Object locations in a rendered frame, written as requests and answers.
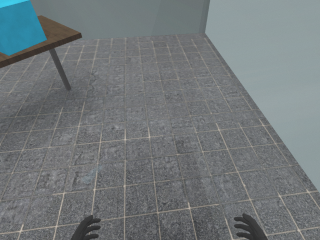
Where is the right robot hand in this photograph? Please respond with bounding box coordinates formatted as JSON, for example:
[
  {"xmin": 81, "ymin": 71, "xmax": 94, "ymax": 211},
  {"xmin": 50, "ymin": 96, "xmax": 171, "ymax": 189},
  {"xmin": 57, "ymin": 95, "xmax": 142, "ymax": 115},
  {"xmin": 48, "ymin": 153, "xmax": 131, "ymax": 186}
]
[{"xmin": 234, "ymin": 213, "xmax": 268, "ymax": 240}]

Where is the table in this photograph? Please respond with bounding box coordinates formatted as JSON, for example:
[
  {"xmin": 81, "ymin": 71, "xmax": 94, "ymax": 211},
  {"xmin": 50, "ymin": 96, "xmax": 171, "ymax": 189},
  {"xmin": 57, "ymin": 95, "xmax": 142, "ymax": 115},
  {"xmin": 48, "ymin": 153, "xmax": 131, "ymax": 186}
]
[{"xmin": 0, "ymin": 15, "xmax": 82, "ymax": 91}]

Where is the left robot hand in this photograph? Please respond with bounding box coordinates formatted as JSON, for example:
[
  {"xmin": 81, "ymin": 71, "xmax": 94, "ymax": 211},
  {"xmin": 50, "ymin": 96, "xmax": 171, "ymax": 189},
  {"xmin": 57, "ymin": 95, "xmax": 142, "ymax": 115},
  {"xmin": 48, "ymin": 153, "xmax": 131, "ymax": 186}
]
[{"xmin": 70, "ymin": 215, "xmax": 101, "ymax": 240}]

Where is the carton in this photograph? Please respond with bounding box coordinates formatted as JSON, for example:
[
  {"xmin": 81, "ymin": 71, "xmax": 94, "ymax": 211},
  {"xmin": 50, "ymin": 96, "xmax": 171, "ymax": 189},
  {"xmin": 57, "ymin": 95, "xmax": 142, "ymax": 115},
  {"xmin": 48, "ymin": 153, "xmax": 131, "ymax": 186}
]
[{"xmin": 0, "ymin": 0, "xmax": 47, "ymax": 56}]

